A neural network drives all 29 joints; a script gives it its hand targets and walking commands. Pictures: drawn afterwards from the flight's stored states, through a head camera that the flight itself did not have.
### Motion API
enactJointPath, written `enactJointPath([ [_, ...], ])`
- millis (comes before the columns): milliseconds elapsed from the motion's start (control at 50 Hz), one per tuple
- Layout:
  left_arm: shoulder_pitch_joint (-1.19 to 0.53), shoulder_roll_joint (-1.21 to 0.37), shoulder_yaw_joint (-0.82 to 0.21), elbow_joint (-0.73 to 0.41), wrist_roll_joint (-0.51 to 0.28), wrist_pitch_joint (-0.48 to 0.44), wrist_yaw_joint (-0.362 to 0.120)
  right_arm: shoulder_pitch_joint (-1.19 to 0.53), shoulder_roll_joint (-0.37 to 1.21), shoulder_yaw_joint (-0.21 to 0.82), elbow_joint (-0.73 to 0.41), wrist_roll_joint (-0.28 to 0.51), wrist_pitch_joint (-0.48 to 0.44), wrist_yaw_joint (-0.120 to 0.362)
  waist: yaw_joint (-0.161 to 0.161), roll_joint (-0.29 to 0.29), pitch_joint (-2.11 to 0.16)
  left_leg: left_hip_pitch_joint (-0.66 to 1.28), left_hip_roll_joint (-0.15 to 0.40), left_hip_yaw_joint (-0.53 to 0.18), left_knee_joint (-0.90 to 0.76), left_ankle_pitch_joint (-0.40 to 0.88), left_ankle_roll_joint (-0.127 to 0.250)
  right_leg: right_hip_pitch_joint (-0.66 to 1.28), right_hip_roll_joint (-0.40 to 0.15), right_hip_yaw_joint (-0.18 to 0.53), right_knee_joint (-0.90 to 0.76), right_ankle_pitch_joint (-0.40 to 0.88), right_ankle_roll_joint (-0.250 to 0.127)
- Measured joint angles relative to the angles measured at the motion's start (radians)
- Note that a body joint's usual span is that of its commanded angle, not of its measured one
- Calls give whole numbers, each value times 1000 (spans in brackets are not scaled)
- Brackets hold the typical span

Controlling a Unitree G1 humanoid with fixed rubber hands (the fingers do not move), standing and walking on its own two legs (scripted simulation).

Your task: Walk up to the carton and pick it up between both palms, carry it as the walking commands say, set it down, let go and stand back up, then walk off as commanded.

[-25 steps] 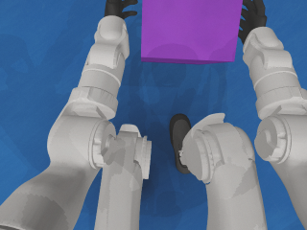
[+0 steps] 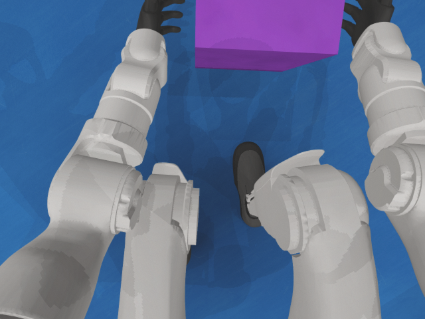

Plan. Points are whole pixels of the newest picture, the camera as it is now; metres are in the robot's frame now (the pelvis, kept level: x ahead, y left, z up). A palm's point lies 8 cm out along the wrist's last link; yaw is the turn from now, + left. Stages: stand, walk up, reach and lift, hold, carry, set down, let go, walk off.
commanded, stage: set down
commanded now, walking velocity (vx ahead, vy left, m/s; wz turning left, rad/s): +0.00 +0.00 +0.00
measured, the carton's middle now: (252, 13) +0.54 -0.11 -0.24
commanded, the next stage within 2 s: let go in 1.72 s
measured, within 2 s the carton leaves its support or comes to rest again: neither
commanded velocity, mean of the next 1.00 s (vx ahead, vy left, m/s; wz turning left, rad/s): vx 0.00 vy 0.00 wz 0.00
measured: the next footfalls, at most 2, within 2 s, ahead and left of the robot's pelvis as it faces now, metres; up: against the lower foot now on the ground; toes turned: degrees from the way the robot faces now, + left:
none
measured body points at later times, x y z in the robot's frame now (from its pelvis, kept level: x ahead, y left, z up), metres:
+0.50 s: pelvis -0.01 -0.02 +0.00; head +0.35 -0.04 +0.25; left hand +0.56 +0.06 -0.17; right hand +0.50 -0.28 -0.17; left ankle +0.08 +0.08 -0.32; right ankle +0.16 -0.10 -0.32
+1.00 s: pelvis +0.00 -0.01 +0.10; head +0.35 -0.05 +0.36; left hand +0.56 +0.08 -0.04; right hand +0.48 -0.30 -0.03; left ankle +0.08 +0.08 -0.32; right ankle +0.16 -0.10 -0.32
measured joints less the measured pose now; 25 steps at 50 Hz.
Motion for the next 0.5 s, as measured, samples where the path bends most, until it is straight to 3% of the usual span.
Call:
enactJointPath([
  [60,24,64,-38,-42,-53,9,19,30,-14,4,-9,54,-9,-12,-5,-17,21,7,8,-3,-9,6,-8,6,2,-4,-9,8,-9],
  [140,10,144,-83,-149,-140,5,35,61,-71,84,-99,158,-7,-20,2,-14,115,37,19,-3,-11,21,-3,41,-6,-13,-12,21,-20],
  [220,-38,155,-130,-69,-193,36,7,73,-96,149,-74,189,27,-6,-3,-4,105,10,42,4,-2,40,-1,21,-25,-20,0,32,-37],
  [280,-48,158,-163,-66,-216,65,-9,74,-83,174,-122,198,51,-3,-19,-2,106,10,41,2,4,44,-6,21,-30,-23,7,35,-44],
  [400,-90,133,-80,-67,-162,60,-11,26,-54,153,-137,179,65,-23,-18,-23,105,37,59,-2,20,25,-19,28,-16,-33,19,41,-57],
  [500,-72,139,-3,-104,-113,61,-9,31,-15,157,-213,177,84,-54,-13,-27,105,83,77,0,13,-6,-20,52,6,-31,15,29,-57],
])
